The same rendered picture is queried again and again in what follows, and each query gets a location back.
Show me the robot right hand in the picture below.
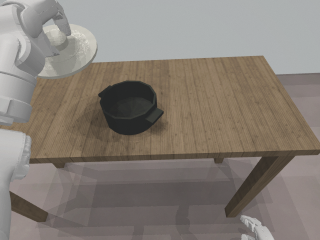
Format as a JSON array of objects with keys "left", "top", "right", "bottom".
[{"left": 240, "top": 215, "right": 275, "bottom": 240}]

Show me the pot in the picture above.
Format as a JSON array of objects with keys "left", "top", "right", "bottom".
[{"left": 98, "top": 80, "right": 164, "bottom": 135}]

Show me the robot left hand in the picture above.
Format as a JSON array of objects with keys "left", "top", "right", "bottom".
[{"left": 7, "top": 0, "right": 72, "bottom": 58}]

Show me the knob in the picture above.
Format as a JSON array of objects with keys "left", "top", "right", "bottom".
[{"left": 45, "top": 30, "right": 69, "bottom": 52}]

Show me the left robot upper arm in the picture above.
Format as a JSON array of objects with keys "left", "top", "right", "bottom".
[{"left": 0, "top": 128, "right": 32, "bottom": 240}]

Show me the lid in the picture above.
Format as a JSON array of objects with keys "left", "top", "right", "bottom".
[{"left": 37, "top": 24, "right": 98, "bottom": 79}]

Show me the robot left forearm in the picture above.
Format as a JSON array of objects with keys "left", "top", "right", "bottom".
[{"left": 0, "top": 0, "right": 46, "bottom": 126}]

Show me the table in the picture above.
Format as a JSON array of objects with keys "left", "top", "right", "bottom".
[{"left": 0, "top": 55, "right": 320, "bottom": 222}]

